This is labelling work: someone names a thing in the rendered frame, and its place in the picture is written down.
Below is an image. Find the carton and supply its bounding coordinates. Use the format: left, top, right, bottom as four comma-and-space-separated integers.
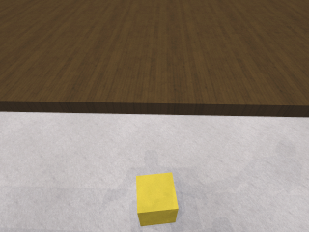
136, 172, 179, 226

